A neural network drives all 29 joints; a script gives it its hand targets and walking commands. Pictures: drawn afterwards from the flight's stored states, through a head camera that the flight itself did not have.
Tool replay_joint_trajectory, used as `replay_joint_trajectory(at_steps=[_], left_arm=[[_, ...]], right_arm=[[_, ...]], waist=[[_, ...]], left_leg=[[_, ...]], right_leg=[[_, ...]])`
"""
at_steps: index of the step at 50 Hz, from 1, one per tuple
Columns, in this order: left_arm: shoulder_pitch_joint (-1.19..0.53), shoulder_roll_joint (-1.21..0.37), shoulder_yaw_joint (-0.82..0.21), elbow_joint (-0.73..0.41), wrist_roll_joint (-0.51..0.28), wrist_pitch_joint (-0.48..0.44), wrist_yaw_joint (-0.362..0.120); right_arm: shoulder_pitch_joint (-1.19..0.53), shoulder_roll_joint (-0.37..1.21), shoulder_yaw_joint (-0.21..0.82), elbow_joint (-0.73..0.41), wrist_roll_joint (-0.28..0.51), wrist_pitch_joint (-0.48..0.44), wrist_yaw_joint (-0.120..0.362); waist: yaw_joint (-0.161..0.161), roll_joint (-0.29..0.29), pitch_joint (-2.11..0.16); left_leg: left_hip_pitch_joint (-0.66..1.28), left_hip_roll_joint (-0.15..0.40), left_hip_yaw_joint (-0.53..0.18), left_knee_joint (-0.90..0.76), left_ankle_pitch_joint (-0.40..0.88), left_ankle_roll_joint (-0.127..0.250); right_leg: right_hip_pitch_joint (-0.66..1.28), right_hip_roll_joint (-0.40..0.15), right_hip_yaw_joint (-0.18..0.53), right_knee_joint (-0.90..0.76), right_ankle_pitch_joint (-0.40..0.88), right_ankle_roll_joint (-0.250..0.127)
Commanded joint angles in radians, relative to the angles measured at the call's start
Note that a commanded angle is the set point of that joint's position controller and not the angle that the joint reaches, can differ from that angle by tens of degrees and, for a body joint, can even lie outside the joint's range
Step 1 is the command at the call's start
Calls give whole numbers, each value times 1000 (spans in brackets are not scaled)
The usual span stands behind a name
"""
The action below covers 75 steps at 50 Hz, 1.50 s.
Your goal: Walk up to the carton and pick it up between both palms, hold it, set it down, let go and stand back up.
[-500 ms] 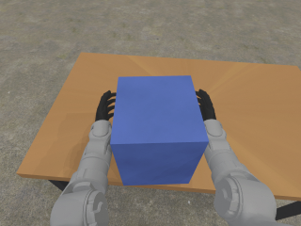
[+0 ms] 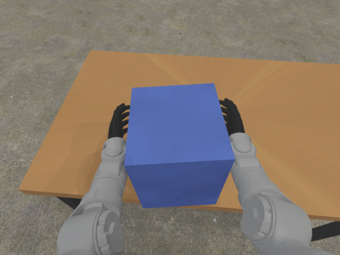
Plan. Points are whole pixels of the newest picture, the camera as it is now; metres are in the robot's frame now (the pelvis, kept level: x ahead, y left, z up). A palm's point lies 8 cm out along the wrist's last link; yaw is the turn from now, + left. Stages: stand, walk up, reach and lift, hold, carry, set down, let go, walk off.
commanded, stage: set down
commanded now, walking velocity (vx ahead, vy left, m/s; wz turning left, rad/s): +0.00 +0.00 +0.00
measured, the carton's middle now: (176, 149) +0.38 +0.04 -0.01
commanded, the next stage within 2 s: none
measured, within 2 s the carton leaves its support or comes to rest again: neither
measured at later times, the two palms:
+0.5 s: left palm (117, 136) +0.38 +0.19 +0.03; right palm (235, 132) +0.43 -0.10 +0.04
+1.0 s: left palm (118, 136) +0.38 +0.19 +0.03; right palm (236, 135) +0.43 -0.10 +0.03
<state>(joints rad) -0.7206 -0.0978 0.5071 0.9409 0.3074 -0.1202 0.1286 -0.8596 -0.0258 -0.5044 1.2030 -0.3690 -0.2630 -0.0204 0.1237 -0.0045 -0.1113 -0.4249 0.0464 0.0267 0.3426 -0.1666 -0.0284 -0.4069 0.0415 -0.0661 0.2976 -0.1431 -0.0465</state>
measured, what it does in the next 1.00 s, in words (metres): stands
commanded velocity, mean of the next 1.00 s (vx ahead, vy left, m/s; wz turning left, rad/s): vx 0.00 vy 0.00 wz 0.00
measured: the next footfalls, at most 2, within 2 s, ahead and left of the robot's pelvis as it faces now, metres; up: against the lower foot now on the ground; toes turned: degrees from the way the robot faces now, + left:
none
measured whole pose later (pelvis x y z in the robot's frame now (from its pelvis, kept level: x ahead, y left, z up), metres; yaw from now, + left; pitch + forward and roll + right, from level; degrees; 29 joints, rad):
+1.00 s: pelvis +0.00 +0.01 +0.00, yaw +0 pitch +13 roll +0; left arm -0.71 -0.16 0.58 0.85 0.42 -0.13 0.09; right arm -0.81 0.00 -0.63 1.11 -0.48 -0.30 0.05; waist 0.12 -0.02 -0.06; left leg -0.39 0.03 0.04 0.33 -0.16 -0.01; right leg -0.39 0.03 -0.06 0.30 -0.15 -0.04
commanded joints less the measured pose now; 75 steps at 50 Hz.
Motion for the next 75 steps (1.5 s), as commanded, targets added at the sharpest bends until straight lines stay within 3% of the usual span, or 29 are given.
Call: replay_joint_trajectory(at_steps=[1,18,37,75], left_arm=[[-680,-466,-249,-114,26,-80,-92],[-610,-453,-193,-101,76,-73,-90],[-526,-440,-150,-119,118,-55,-96],[-379,-399,-99,-165,170,-21,-96]], right_arm=[[-591,546,187,-75,-65,-93,132],[-546,519,121,-65,-111,-92,147],[-482,510,81,-95,-144,-84,160],[-366,450,37,-135,-161,-55,186]], waist=[[8,-38,-670],[12,-46,-595],[7,-64,-522],[4,-75,-414]], left_leg=[[59,-28,108,18,432,-12],[82,-27,114,10,412,-5],[71,-30,118,-5,386,15],[121,-31,114,6,386,45]], right_leg=[[522,-37,-3,121,581,67],[469,-33,-9,93,462,59],[472,-41,-6,85,428,67],[358,-38,-2,54,277,60]])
